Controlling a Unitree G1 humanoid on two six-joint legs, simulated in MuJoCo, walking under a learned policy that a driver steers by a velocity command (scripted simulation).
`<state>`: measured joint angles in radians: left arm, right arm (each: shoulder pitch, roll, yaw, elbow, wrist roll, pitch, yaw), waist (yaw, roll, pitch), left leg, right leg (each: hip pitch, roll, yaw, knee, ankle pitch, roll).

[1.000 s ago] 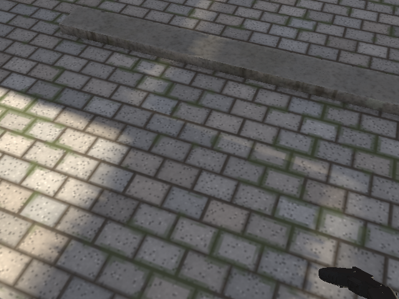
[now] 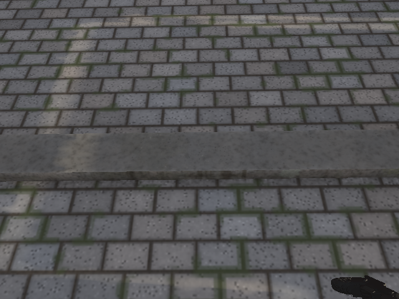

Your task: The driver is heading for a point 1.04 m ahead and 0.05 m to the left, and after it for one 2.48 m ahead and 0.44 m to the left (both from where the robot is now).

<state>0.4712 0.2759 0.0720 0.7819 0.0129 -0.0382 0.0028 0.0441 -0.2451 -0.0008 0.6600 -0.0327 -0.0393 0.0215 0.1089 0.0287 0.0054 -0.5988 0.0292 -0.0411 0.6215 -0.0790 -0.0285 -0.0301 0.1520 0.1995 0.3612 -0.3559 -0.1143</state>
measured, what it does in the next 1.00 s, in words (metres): walks ahead: left foot, then right foot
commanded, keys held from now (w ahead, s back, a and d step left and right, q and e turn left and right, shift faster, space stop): w+e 0.12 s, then w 0.50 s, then w+q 0.38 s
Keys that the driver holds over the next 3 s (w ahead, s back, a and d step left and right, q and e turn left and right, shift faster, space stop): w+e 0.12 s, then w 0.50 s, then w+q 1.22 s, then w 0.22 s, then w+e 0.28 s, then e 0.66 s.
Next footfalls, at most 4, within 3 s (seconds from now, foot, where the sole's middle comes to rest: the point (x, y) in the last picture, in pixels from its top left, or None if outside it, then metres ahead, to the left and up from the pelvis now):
0.06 left None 0.20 0.12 -0.77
0.54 right None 0.40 -0.14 -0.77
1.08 left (233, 231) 0.71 0.01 -0.77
1.56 right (269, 148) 1.06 -0.11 -0.71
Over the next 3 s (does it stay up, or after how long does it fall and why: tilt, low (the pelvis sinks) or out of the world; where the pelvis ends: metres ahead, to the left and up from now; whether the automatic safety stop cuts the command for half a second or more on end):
stays up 1.37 0.30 0.00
